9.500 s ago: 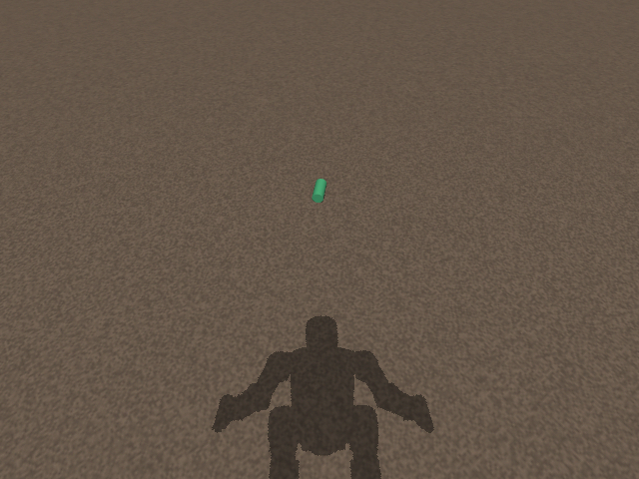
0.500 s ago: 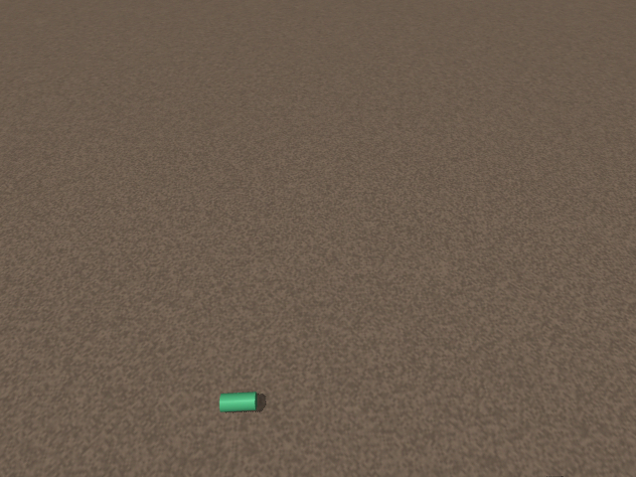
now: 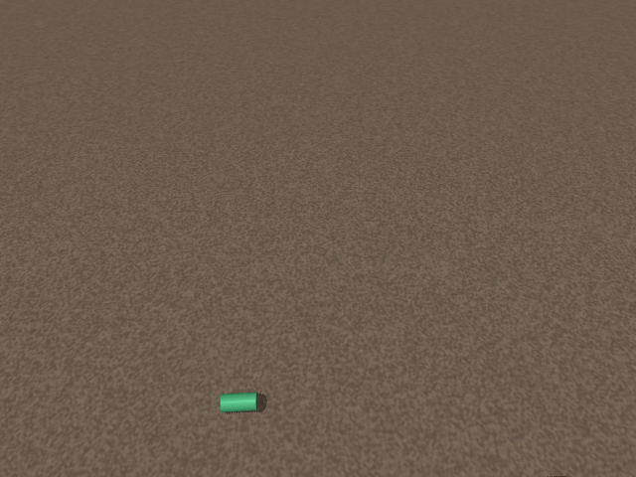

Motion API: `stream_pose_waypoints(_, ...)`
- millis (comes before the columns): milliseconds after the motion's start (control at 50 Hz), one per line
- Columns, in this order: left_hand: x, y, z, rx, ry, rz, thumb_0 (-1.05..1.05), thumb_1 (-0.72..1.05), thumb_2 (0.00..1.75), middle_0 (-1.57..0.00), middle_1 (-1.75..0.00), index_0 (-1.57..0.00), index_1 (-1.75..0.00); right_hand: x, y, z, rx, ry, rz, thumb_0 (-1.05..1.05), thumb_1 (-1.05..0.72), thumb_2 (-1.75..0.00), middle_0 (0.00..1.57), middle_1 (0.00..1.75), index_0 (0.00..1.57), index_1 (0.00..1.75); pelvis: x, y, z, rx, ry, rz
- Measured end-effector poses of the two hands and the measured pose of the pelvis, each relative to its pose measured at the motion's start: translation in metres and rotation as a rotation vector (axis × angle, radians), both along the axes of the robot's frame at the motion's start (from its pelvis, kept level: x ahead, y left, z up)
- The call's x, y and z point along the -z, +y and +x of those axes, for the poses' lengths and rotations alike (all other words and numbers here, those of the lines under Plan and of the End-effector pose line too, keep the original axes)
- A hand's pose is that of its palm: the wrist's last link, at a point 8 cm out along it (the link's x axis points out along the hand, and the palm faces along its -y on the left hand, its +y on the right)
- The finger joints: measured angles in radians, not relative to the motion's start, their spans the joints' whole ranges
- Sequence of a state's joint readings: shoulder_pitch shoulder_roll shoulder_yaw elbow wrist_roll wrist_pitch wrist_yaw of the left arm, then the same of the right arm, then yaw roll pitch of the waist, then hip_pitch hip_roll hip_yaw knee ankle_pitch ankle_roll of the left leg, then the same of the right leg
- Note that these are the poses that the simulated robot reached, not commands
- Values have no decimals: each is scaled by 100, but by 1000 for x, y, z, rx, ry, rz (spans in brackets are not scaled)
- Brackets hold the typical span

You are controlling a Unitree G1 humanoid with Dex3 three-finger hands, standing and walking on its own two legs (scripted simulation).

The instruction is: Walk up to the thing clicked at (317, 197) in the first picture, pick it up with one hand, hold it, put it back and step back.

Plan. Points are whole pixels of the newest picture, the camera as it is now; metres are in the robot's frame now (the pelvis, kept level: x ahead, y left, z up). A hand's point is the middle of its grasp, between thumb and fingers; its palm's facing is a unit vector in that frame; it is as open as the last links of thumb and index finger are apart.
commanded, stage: stand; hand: left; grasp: from above
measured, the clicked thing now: (239, 402) +0.42 +0.25 -0.76
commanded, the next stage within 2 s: rise first in 0.24 s
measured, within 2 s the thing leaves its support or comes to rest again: neither
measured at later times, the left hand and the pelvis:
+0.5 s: hand out of the picture +0.13 +0.24 -0.16, palm faces +0.02 -0.95 -0.32, open 7.9 cm; pelvis -0.01 +0.00 -0.01, yaw +1 degrees
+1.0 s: hand out of the picture +0.12 +0.26 -0.23, palm faces -0.16 -0.87 -0.46, open 13.6 cm; pelvis -0.01 +0.01 -0.08, yaw +0 degrees
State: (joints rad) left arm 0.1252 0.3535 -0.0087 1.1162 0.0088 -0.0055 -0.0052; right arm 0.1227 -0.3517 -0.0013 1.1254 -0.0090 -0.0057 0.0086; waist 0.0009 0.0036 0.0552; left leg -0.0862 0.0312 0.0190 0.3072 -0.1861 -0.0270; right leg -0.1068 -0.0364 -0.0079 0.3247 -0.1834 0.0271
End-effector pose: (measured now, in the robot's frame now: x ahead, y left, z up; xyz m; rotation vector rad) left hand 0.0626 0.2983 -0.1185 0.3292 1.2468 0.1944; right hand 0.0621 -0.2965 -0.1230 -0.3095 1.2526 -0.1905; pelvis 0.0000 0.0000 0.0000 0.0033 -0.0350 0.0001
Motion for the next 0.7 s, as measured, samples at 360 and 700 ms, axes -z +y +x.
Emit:
stream_pose_waypoints(360,0,-3,6,8,-13,-1,0,90,90,-20,-30,-21,-31,-1,-2,4,6,-9,-1,0,-91,-90,20,30,21,30,0,-1,3,0,-1,-1)
stream_pose_waypoints(700,19,0,79,98,-123,35,0,11,88,-20,-81,-21,-81,18,45,20,27,-212,80,1,-92,-90,20,29,21,30,30,5,-12,-6,180,-11)
